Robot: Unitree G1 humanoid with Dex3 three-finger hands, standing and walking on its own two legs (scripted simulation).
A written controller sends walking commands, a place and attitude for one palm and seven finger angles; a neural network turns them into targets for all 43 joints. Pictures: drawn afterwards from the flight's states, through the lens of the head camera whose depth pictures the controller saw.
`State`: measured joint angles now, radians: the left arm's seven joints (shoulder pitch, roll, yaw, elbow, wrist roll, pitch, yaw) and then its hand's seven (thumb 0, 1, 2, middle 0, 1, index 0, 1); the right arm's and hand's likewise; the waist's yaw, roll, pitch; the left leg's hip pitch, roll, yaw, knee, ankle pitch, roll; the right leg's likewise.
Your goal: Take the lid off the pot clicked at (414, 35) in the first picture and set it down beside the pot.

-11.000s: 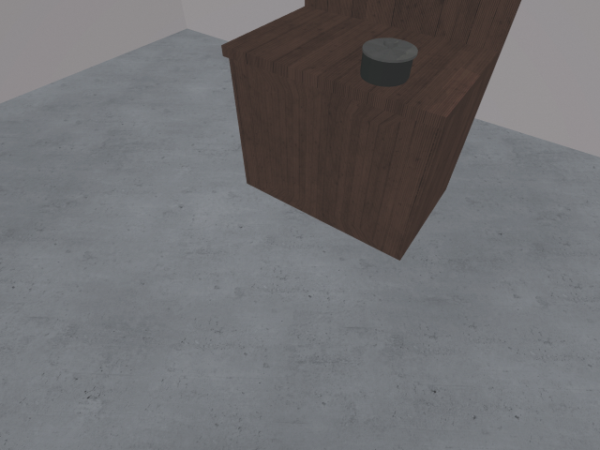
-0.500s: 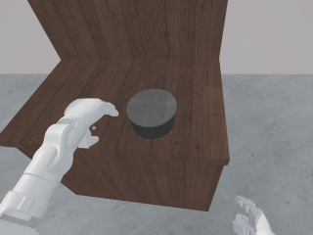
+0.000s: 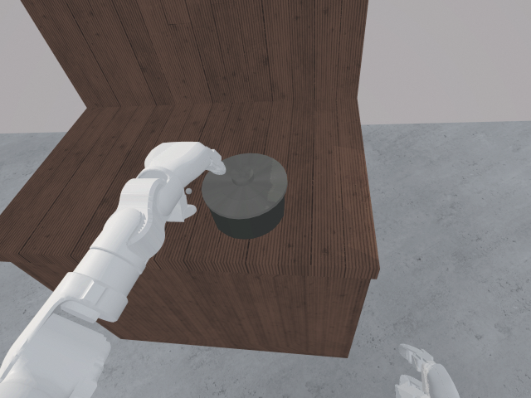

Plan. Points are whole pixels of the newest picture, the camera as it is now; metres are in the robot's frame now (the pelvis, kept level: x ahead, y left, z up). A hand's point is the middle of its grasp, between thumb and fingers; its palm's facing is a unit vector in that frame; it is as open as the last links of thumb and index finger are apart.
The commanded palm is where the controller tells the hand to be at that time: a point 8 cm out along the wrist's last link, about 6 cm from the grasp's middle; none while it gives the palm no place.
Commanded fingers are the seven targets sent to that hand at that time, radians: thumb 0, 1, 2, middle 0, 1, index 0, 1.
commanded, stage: move the open hand above the knob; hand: left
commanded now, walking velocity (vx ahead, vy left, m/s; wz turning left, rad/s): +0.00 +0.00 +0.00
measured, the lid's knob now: (242, 175) +0.50 +0.07 +0.04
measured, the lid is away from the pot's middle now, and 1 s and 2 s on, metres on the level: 0.00 0.00 0.00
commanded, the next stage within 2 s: lower the open fingers around the knob in 1.36 s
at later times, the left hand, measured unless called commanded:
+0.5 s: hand (227, 162) +0.46 +0.08 +0.12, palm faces -0.27 +0.01 -0.96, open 10.1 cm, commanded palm +0.46 +0.08 +0.18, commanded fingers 0.00 -0.28 1.38 -0.82 -0.08 -0.82 -0.08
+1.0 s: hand (229, 158) +0.48 +0.08 +0.11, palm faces -0.30 +0.00 -0.95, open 10.1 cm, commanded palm +0.48 +0.08 +0.18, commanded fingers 0.00 -0.28 1.38 -0.82 -0.08 -0.82 -0.08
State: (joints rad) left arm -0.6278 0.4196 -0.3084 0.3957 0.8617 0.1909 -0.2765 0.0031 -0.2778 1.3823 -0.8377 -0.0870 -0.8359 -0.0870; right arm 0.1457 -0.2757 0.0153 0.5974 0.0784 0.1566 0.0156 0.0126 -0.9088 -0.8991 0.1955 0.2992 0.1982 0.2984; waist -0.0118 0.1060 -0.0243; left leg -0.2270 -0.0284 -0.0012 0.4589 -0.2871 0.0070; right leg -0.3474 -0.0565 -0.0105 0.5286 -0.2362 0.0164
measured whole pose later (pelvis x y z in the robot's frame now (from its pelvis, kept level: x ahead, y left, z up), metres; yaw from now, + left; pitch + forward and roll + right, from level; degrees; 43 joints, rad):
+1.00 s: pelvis +0.01 +0.01 +0.00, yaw -2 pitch +8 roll +1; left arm -1.04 0.27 -0.34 0.95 0.89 0.23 -0.20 0.00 -0.28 1.38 -0.84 -0.09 -0.83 -0.09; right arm 0.23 -0.27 0.00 0.69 0.06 0.13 -0.03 0.01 -0.91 -0.90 0.20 0.30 0.20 0.30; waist -0.08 0.07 -0.06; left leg -0.31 -0.03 0.03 0.45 -0.28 0.02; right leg -0.44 -0.05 0.02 0.51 -0.22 0.03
